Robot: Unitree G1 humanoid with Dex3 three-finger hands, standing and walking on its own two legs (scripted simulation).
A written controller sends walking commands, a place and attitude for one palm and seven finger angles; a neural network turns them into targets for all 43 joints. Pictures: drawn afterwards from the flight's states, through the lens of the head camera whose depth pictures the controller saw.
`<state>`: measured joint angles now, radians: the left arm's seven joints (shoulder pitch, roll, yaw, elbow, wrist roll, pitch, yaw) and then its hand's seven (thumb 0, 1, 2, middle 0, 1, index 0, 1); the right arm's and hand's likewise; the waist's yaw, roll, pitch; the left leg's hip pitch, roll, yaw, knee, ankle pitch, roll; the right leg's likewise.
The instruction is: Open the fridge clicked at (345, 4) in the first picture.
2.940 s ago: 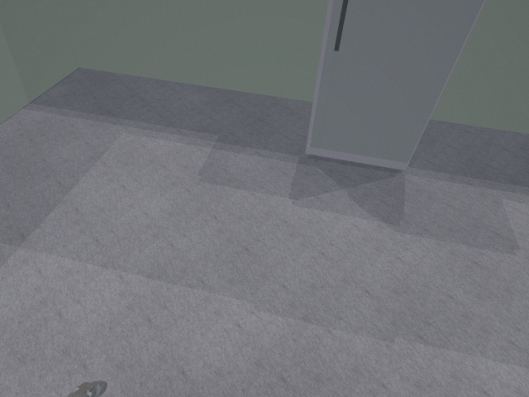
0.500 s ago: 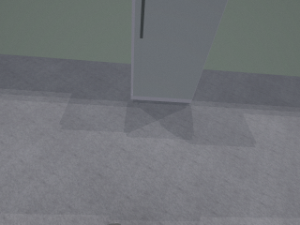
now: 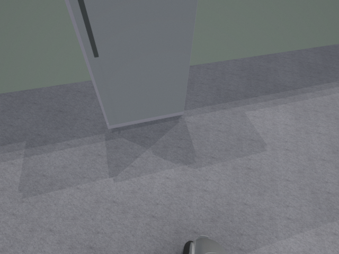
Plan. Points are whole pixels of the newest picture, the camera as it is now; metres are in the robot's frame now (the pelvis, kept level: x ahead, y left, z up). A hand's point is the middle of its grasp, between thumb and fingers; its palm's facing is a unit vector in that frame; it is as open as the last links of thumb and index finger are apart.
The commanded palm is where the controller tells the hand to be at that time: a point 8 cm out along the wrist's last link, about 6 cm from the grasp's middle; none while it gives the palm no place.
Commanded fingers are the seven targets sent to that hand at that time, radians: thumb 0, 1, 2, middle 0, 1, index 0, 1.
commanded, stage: walk to a spot facing it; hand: left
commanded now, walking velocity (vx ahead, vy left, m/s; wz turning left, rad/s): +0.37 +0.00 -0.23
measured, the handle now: (82, 4) +0.96 +0.35 +0.12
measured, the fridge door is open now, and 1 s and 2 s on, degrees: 0 0 0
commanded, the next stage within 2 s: turn to face it in 0.32 s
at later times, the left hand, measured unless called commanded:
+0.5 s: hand (113, 239) +0.19 +0.16 -0.18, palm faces +0.08 -0.99 -0.14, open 7.3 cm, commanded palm none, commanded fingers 0.00 0.90 0.90 -0.20 -0.30 -0.20 -0.30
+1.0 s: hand (104, 173) +0.38 +0.21 -0.16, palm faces +0.16 -0.96 -0.22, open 7.3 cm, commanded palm none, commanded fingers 0.00 0.90 0.90 -0.20 -0.30 -0.20 -0.30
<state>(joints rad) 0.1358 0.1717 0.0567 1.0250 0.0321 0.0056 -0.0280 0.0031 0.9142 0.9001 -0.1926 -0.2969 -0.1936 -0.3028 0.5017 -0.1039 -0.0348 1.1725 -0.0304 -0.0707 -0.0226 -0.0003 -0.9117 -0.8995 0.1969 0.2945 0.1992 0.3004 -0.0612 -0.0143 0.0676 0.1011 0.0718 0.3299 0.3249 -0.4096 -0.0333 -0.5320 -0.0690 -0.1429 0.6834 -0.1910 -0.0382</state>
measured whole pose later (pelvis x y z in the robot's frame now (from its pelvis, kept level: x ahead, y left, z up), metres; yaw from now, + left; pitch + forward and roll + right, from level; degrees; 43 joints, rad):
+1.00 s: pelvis +0.32 +0.01 +0.01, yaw +7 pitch +0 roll -1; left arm 0.18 0.19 0.06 0.98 0.02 0.03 0.03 0.00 0.91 0.90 -0.19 -0.30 -0.20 -0.30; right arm 0.23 -0.16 -0.05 1.02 -0.03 0.02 -0.01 0.00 -0.92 -0.90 0.20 0.29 0.20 0.30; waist -0.03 0.00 0.02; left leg -0.30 -0.02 0.06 0.45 -0.16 0.06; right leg -0.36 -0.06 -0.05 0.76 -0.41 0.06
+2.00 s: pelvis +0.51 +0.04 -0.01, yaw +14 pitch -2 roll +0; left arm 0.16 0.16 0.05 1.02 0.02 -0.07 0.00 0.00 0.91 0.90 -0.20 -0.30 -0.20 -0.30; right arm 0.36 -0.15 -0.05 1.15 -0.01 -0.01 -0.01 0.00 -0.91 -0.90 0.20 0.29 0.20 0.30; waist -0.02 0.04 0.08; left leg -0.27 0.08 0.05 1.08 -0.48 0.02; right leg -0.34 -0.04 -0.16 0.62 -0.26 -0.06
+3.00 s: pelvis +0.52 +0.04 +0.01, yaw +13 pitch +1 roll +1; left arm 0.31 0.14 0.03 1.07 0.02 -0.01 0.03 0.01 0.92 0.90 -0.20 -0.30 -0.20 -0.30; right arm 0.29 -0.20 -0.05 1.09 -0.01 0.03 -0.02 0.00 -0.91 -0.90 0.19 0.29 0.20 0.30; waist 0.04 0.00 0.04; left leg -0.21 0.04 0.05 0.53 -0.33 -0.04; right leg -0.23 -0.05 -0.08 0.44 -0.22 0.00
